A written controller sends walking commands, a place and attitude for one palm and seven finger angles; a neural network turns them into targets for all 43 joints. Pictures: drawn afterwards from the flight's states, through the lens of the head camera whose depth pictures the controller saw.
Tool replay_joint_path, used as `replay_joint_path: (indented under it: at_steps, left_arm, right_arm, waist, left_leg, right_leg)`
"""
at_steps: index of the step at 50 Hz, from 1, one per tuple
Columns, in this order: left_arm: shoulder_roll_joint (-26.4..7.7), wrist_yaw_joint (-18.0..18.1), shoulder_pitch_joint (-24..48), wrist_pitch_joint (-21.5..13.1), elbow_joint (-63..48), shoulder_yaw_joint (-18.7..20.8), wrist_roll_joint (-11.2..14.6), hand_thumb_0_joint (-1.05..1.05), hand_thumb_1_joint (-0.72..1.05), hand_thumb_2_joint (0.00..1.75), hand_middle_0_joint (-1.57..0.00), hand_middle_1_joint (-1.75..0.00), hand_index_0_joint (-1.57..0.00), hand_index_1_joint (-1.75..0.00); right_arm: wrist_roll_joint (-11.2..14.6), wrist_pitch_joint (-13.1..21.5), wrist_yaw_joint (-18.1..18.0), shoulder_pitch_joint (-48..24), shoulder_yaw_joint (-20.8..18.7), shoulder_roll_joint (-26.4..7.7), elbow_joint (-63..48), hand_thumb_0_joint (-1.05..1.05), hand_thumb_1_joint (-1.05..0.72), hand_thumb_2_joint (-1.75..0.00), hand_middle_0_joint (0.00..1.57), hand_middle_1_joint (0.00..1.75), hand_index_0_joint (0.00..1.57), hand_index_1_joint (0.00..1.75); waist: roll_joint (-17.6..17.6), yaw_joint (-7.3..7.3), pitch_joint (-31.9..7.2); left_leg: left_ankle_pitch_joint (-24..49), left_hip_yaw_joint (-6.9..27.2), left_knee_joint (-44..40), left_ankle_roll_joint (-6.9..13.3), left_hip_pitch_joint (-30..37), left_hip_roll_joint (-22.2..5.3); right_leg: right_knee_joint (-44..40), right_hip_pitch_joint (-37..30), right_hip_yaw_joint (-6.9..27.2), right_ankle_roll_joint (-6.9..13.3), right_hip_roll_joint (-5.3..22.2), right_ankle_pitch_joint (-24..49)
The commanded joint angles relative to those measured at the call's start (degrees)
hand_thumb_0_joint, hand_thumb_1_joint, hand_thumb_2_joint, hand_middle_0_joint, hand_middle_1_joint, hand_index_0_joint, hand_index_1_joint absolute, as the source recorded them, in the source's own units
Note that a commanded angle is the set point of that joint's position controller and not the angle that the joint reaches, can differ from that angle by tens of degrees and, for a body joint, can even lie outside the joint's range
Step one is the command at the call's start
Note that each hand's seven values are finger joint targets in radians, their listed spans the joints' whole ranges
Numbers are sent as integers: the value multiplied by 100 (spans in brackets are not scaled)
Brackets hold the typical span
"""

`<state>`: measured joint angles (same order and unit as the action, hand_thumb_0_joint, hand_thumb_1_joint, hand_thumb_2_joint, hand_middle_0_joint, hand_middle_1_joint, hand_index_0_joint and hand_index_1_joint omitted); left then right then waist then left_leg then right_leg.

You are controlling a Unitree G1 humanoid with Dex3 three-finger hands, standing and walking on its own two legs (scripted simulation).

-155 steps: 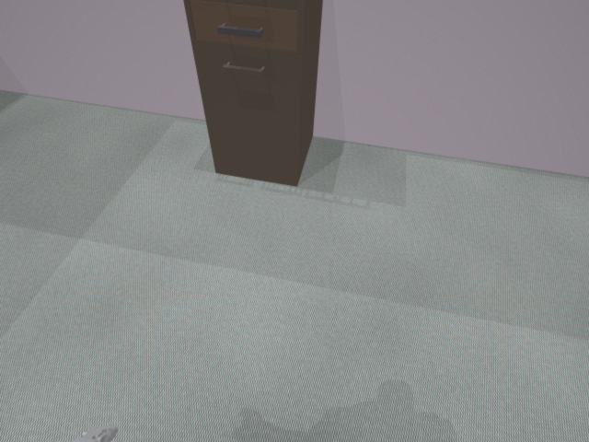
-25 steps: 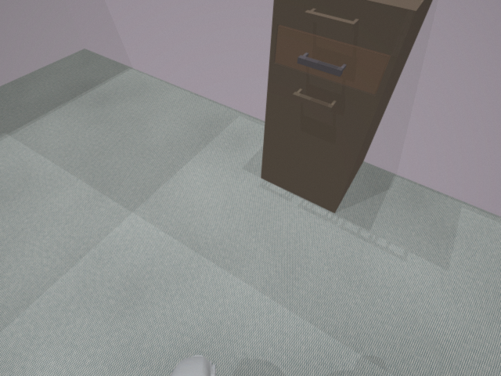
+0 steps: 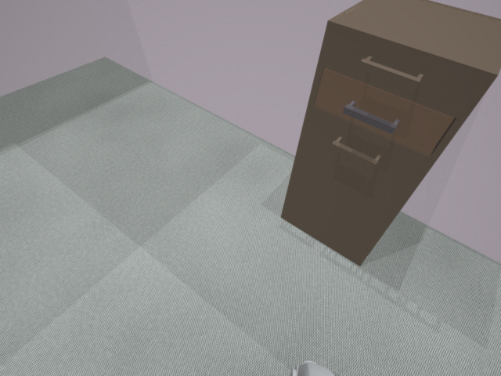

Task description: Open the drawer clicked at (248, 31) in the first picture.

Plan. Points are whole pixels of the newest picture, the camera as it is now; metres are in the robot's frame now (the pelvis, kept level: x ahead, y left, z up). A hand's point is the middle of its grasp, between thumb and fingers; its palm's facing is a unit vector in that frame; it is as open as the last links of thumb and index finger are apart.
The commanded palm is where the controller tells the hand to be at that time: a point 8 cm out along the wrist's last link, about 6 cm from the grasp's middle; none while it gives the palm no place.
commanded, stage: turn to face it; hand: left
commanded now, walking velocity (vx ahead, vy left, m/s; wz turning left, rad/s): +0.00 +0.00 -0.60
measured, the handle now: (371, 115) +0.84 -0.30 -0.03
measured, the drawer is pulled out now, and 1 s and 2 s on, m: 0.00 0.00 0.00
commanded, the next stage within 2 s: take the last steps up to it in 0.84 s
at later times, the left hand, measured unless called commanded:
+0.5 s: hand (182, 340) +0.21 +0.14 -0.17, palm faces -0.23 -0.95 -0.23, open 7.4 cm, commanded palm none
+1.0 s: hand (186, 308) +0.27 +0.15 -0.17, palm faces -0.48 -0.85 -0.22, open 7.4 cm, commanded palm none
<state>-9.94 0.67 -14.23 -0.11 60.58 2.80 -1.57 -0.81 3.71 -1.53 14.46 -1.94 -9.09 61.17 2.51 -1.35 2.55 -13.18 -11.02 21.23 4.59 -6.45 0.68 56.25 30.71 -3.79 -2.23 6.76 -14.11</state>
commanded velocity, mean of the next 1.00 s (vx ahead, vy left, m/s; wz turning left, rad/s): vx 0.02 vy -0.01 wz -0.42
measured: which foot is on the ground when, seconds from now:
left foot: down 0.00-0.22, up 0.24-0.60, down 0.62-1.00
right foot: up 0.00-0.20, down 0.22-0.62, up 0.64-1.00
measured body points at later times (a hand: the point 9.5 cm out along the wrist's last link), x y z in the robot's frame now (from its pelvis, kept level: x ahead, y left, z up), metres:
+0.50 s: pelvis +0.08 -0.03 -0.01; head +0.12 -0.04 +0.44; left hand +0.23 +0.19 -0.15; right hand +0.11 -0.29 -0.15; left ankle +0.13 +0.12 -0.70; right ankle +0.11 -0.14 -0.74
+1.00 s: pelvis +0.10 +0.01 +0.00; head +0.14 +0.00 +0.44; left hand +0.30 +0.19 -0.15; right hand -0.01 -0.20 -0.15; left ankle +0.15 +0.11 -0.74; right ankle +0.02 -0.09 -0.72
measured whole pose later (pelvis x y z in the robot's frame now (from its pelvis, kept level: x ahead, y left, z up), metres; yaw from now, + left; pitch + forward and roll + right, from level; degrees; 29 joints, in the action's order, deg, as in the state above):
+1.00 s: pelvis +0.10 +0.01 +0.00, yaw -30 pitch +0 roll -1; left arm -12.9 -0.7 -9.2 3.9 55.3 3.7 -0.9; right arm -1.4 -0.5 -1.4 15.7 -2.0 -10.2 57.2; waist -0.2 1.8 4.6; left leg -15.8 -12.6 28.0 0.5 -11.6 -6.2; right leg 42.3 17.7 -3.1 -2.2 2.1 -25.4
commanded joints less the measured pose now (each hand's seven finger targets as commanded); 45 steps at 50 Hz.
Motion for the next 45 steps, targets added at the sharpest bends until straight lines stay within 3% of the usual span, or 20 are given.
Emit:
replay_joint_path:
  at_steps: [1,6,7,9,10,11,12,13,15,17,22,26,29,30,31,32,35,37,41,45]
  left_arm:
    - [-189,-66,-85,110,-279,102,23,0,90,90,-20,-30,-20,-30]
    - [-233,-115,410,115,-622,159,14,0,90,90,-20,-30,-20,-30]
    - [-263,-122,328,104,-653,174,12,0,90,90,-20,-30,-20,-30]
    - [-504,-127,-360,17,-540,226,0,0,90,90,-20,-30,-20,-30]
    - [-960,-81,-778,-85,-441,305,-37,0,90,90,-20,-30,-20,-30]
    - [-1535,-21,-1244,-129,-369,426,15,0,90,90,-20,-30,-20,-30]
    - [-1535,53,-1284,-66,-417,402,127,0,90,90,-20,-30,-20,-30]
    - [-1521,85,-817,-41,-556,428,100,0,90,90,-20,-30,-20,-30]
    - [-1136,123,67,32,-845,349,88,0,90,90,-20,-30,-20,-30]
    - [-1134,98,357,27,-943,336,38,0,90,90,-20,-30,-20,-30]
    - [-1326,4,320,85,-970,393,4,0,90,90,-20,-30,-20,-30]
    - [-1405,-37,358,150,-1087,443,-9,0,90,90,-20,-30,-20,-30]
    - [-1324,-39,621,219,-1210,426,54,0,90,90,-20,-30,-20,-30]
    - [-1083,-57,627,247,-1301,361,91,0,90,90,-20,-30,-20,-30]
    - [-730,-118,530,264,-1460,308,124,0,90,90,-20,-30,-20,-30]
    - [-902,-105,615,290,-1465,338,35,0,90,90,-20,-30,-20,-30]
    - [-931,-198,305,293,-1160,400,-6,0,90,90,-20,-30,-20,-30]
    - [-771,-191,196,307,-1097,327,30,0,90,90,-20,-30,-20,-30]
    - [-639,-158,528,295,-1113,229,62,0,90,90,-20,-30,-20,-30]
    - [-570,-136,745,295,-1097,159,63,0,90,90,-20,-30,-20,-30]
  right_arm:
    - [-41,-8,-45,375,-156,-724,-158,0,-90,-90,20,30,20,30]
    - [-90,-154,-79,496,-240,-863,-141,0,-90,-90,20,30,20,30]
    - [-88,-180,-79,466,-257,-907,-154,0,-90,-90,20,30,20,30]
    - [-30,-211,-47,345,-283,-1017,-250,0,-90,-90,20,30,20,30]
    - [29,-227,-2,443,-275,-883,-348,0,-90,-90,20,30,20,30]
    - [61,-216,20,320,-197,-535,-604,0,-90,-90,20,30,20,30]
    - [70,-285,-73,-79,-196,-599,-751,0,-90,-90,20,30,20,30]
    - [64,-307,-60,-209,-179,-555,-817,0,-90,-90,20,30,20,30]
    - [8,-407,-22,-236,-214,-682,-744,0,-90,-90,20,30,20,30]
    - [-22,-503,3,-64,-209,-582,-702,0,-90,-90,20,30,20,30]
    - [-9,-514,33,-212,-211,-609,-912,0,-90,-90,20,30,20,30]
    - [34,-437,6,-333,-203,-689,-1094,0,-90,-90,20,30,20,30]
    - [59,-356,-50,160,-201,-785,-1000,0,-90,-90,20,30,20,30]
    - [38,-313,-68,329,-237,-1047,-1005,0,-90,-90,20,30,20,30]
    - [-54,-309,-57,213,-330,-1628,-1144,0,-90,-90,20,30,20,30]
    - [-70,-353,-44,12,-335,-1707,-1241,0,-90,-90,20,30,20,30]
    - [-74,-298,-81,-687,-173,-1152,-1396,0,-90,-90,20,30,20,30]
    - [-73,-266,-81,-470,-166,-1125,-1286,0,-90,-90,20,30,20,30]
    - [-58,-256,-87,233,-205,-1140,-953,0,-90,-90,20,30,20,30]
    - [-66,-329,-54,447,-285,-1219,-729,0,-90,-90,20,30,20,30]
  waist:
    - [-1007,117,269]
    - [-914,270,363]
    - [-956,210,289]
    - [-623,-148,-207]
    - [248,-295,-597]
    - [1448,-388,-916]
    - [665,-472,-1020]
    - [999,-324,-981]
    - [246,-6,-615]
    - [181,165,-541]
    - [476,104,-587]
    - [723,47,-651]
    - [597,350,-717]
    - [-244,424,-703]
    - [-2024,363,-413]
    - [-2103,387,-229]
    - [-1006,-15,-3]
    - [-1118,26,-251]
    - [-1144,295,-427]
    - [-1382,445,-394]
  left_leg:
    - [2987,419,-547,372,-134,-1836]
    - [3136,315,87,281,159,-2074]
    - [3223,238,344,224,182,-2087]
    - [3373,-85,1569,-72,119,-1857]
    - [2217,-308,2981,-419,-921,-1499]
    - [-2030,-300,4746,-822,-2437,-489]
    - [-2399,812,5120,-791,-2488,-598]
    - [-2120,983,5289,-801,-2717,-711]
    - [-1405,1068,4906,-850,-2364,-909]
    - [-1225,931,4326,-910,-1990,-807]
    - [-1062,791,3144,-919,-1836,-515]
    - [-1103,746,2193,-866,-1495,-325]
    - [-202,690,573,-786,-220,-268]
    - [-264,1249,-155,-623,307,-807]
    - [-302,2865,-840,-94,324,-2271]
    - [-368,3208,-1021,319,-438,-2857]
    - [701,1856,-657,245,-781,-1959]
    - [1766,1259,-423,202,-246,-1721]
    - [3279,1142,-124,339,548,-1835]
    - [3193,980,-35,363,553,-1973]
  right_leg:
    - [-578,-175,2,40,-39,87]
    - [-1353,-499,-224,179,-263,-255]
    - [-1534,-722,-288,215,-337,-260]
    - [-2435,-1743,-421,284,-503,462]
    - [-2809,-2957,454,592,188,2224]
    - [-3124,-3750,2644,1510,1781,5133]
    - [-3290,-3390,2568,1879,1872,5001]
    - [-3479,-3117,2636,1840,1620,3754]
    - [-3742,-2105,1961,1517,1128,2113]
    - [-3791,-1546,1639,1317,872,1797]
    - [-3771,-1621,1807,1247,520,1112]
    - [-3577,-1740,2062,1206,431,1288]
    - [-3147,-1092,2039,819,181,1094]
    - [-2594,-523,1644,522,-248,333]
    - [-1258,450,809,155,-1007,-1236]
    - [-56,345,679,37,-821,-1844]
    - [1136,184,592,-30,-589,-989]
    - [1039,142,475,-110,-570,-812]
    - [166,15,258,-157,-494,-1053]
    - [-869,-501,20,-80,-470,-1279]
